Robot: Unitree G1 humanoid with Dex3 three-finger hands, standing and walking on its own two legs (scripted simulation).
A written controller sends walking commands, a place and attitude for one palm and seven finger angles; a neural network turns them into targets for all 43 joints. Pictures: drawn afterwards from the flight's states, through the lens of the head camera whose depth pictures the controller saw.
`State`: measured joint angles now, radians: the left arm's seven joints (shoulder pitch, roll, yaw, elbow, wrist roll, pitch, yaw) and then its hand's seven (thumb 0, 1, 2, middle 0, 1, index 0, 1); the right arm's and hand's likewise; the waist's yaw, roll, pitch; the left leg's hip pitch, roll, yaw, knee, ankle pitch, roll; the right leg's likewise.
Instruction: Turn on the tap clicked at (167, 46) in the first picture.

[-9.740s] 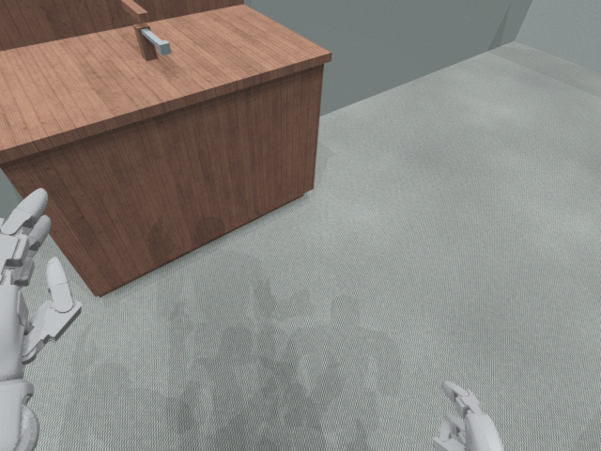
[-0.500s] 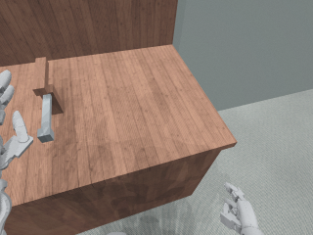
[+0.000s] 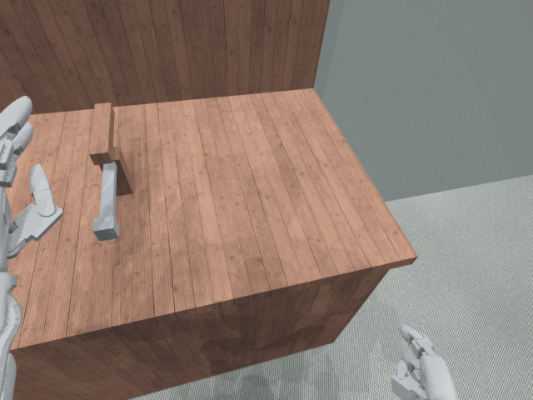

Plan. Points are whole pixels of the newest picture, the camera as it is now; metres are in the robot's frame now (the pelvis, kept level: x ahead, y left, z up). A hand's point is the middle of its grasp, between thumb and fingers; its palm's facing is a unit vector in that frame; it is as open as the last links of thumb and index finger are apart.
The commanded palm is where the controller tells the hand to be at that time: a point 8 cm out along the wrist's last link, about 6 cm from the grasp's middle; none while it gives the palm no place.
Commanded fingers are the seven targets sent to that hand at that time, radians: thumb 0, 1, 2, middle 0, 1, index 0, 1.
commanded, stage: come to a stop and stand still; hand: left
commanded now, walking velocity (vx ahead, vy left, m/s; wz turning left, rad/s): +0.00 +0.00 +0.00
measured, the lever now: (106, 228) +0.32 +0.29 +0.05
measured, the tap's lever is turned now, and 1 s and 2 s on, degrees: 0 0 0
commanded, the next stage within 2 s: look again from close up in 0.98 s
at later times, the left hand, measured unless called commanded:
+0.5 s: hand (11, 233) +0.23 +0.31 +0.17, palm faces +0.41 -0.82 -0.39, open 7.4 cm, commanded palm +0.16 +0.33 +0.18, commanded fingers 0.00 0.90 0.90 -0.20 -0.30 -0.20 -0.30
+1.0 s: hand (42, 231) +0.24 +0.29 +0.16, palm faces +0.33 -0.85 -0.42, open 7.4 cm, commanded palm +0.18 +0.32 +0.18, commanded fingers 0.00 0.90 0.90 -0.20 -0.30 -0.20 -0.30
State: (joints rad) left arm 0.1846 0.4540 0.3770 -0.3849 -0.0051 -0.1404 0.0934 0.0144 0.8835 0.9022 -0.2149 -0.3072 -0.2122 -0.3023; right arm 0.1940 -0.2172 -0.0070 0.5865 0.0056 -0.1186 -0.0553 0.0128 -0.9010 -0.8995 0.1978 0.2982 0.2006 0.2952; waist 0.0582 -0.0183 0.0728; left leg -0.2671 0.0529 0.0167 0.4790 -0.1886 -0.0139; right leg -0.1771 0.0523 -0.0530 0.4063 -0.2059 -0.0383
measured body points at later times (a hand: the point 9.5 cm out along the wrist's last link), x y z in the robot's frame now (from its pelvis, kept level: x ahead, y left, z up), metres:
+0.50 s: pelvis +0.00 +0.06 +0.00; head +0.04 +0.08 +0.45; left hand +0.20 +0.35 +0.20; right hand +0.17 -0.15 -0.08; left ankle +0.04 +0.12 -0.74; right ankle +0.01 -0.09 -0.74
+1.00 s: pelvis +0.02 +0.04 +0.00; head +0.05 +0.07 +0.45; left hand +0.21 +0.33 +0.19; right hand +0.20 -0.18 -0.07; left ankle +0.04 +0.12 -0.74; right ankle +0.01 -0.09 -0.74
